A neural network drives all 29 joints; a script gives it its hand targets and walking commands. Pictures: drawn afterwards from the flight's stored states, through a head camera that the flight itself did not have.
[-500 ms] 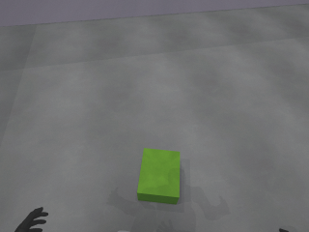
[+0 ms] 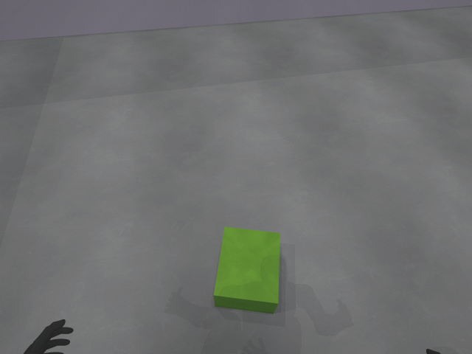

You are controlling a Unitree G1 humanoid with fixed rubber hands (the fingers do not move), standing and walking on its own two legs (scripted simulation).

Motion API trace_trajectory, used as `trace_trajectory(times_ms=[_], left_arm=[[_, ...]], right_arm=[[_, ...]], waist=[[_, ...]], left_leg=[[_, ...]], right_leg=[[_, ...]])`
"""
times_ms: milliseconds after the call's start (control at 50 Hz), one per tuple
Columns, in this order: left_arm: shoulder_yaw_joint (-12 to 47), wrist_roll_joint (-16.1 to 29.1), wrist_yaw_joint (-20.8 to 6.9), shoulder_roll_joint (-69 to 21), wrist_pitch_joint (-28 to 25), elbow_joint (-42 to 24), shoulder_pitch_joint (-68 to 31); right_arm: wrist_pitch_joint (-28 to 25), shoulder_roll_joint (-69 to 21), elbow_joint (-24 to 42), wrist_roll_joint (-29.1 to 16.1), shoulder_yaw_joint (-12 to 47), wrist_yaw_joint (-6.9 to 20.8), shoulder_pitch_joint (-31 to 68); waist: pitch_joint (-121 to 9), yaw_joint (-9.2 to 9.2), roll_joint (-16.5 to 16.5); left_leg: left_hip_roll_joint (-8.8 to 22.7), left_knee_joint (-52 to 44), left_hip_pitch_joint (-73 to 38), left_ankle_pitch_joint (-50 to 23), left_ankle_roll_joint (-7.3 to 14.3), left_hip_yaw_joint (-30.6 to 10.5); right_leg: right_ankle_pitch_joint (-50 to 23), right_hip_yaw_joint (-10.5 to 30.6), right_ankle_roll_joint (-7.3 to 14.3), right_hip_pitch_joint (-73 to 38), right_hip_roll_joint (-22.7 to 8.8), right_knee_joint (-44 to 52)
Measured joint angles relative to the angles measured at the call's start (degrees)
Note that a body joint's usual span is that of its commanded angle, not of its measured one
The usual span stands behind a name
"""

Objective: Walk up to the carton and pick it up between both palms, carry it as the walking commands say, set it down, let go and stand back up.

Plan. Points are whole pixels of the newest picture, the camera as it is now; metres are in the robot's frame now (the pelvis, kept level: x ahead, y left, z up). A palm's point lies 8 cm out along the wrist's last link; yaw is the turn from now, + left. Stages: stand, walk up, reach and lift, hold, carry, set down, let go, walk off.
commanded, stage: walk up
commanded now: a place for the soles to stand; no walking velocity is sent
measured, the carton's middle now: (248, 268) +0.53 -0.03 -0.68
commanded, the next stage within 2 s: stand in 1.92 s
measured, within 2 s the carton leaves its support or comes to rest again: neither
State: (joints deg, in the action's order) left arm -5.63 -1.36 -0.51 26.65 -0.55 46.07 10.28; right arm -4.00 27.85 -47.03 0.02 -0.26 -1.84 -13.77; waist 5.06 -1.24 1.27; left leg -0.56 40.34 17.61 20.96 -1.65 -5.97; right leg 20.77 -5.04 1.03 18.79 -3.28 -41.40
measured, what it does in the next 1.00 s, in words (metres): steps on the spot: left foot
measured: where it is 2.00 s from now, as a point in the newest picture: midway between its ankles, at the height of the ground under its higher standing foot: outside the picture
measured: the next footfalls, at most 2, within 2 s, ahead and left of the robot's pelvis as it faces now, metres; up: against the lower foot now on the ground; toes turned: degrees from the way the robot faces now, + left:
left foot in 0.78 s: +0.16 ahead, +0.08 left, +0.00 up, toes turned -6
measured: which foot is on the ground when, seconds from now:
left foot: down 0.00-0.32, up 0.34-0.76, down 0.78-1.00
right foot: down 0.00-1.00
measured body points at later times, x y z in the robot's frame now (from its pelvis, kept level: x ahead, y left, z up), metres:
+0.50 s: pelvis +0.06 -0.05 +0.02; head +0.07 -0.07 +0.47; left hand +0.15 +0.30 -0.05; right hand +0.14 -0.39 -0.09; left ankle +0.10 +0.14 -0.65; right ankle +0.08 -0.11 -0.72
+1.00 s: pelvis +0.07 +0.00 +0.01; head +0.09 +0.01 +0.46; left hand +0.17 +0.34 -0.08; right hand +0.19 -0.34 -0.07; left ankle +0.12 +0.08 -0.72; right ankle +0.08 -0.11 -0.72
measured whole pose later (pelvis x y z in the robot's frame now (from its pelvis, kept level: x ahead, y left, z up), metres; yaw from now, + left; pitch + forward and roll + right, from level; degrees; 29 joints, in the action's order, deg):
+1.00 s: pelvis +0.07 +0.00 +0.01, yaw -1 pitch -3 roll -2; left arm -5.1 -1.4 -0.3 26.2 -2.8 46.7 14.4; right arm -0.3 26.0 -47.0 0.0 -0.3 -0.1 -10.3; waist 5.4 -0.4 -1.0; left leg -2.1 35.9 17.4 15.0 2.7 -2.5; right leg 16.8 -3.7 2.1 11.3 2.7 -31.4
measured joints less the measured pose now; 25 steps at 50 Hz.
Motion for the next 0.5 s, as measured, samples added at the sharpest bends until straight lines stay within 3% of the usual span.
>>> trace_trajectory(times_ms=[80,140,200,280,300,340,400,500], left_arm=[[0.0,0.0,-0.1,0.0,0.0,0.0,0.0],[0.0,0.0,-0.7,0.0,0.0,0.0,0.4],[0.0,0.0,-0.9,0.0,0.0,0.0,0.4],[0.0,0.0,-0.9,0.0,-1.0,0.0,0.4],[0.0,0.0,-0.9,0.0,-1.4,0.0,0.5],[0.0,0.0,-0.9,0.0,-2.4,0.0,1.2],[0.0,0.0,-0.9,0.0,-2.6,0.0,2.7],[0.0,0.0,-0.7,-0.1,-2.6,0.0,4.8]], right_arm=[[0.0,0.0,0.0,0.0,0.0,0.2,-0.2],[-0.1,0.0,0.0,0.0,0.0,1.2,-1.4],[-0.3,0.0,0.0,0.0,0.0,1.5,-2.7],[-0.4,0.0,0.0,0.0,0.0,1.5,-4.1],[-0.4,0.0,0.0,0.0,0.0,1.5,-4.4],[-0.3,-0.2,0.0,0.0,0.0,1.5,-4.4],[0.1,-0.3,0.0,0.0,0.0,1.0,-4.2],[1.2,-0.3,0.0,0.0,0.0,0.9,-3.9]], waist=[[-0.1,0.0,0.1],[-1.4,0.03,0.1],[-2.1,0.52,0.1],[-1.8,1.43,0.3],[-1.8,1.47,0.1],[-1.7,1.36,-0.1],[-1.7,1.3,-0.2],[-1.4,1.16,-0.5]], left_leg=[[-0.5,0.0,-0.1,0.2,0.3,0.0],[-0.9,0.4,-0.4,1.8,2.1,0.0],[-0.6,0.3,-0.7,2.5,3.6,-0.3],[0.1,0.3,-1.7,2.9,1.6,-0.7],[0.4,0.3,-2.2,3.2,1.0,-0.8],[0.7,4.4,-1.4,3.0,1.8,-0.8],[-0.6,14.2,3.1,4.7,2.6,-0.7],[-0.7,15.6,9.1,-0.6,2.5,-0.6]], right_leg=[[0.2,0.0,0.0,-0.1,-0.5,-0.1],[6.0,0.5,0.5,0.2,-0.4,-2.4],[7.2,1.0,0.5,2.8,1.1,-8.1],[7.6,1.2,0.5,4.9,2.1,-5.0],[3.7,1.1,0.7,4.3,2.4,-3.1],[-3.3,0.8,2.0,2.7,3.2,-1.1],[-2.2,0.8,3.5,-0.7,3.3,2.4],[-4.4,0.7,3.6,-6.1,3.1,9.4]])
